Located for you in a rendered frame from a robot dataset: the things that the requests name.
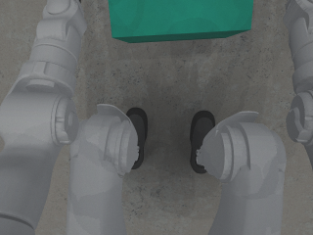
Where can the left robot upper arm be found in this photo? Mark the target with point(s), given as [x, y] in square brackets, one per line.
[34, 126]

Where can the left robot forearm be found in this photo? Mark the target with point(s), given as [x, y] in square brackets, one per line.
[55, 51]

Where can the robot left shin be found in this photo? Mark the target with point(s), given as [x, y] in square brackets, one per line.
[106, 110]

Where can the right robot forearm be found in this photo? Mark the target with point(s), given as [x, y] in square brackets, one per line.
[299, 21]

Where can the carton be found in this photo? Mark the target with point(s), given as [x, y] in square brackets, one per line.
[141, 21]

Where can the right robot upper arm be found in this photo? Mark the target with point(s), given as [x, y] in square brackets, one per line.
[299, 121]

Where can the robot left foot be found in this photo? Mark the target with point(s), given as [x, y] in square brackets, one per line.
[140, 121]

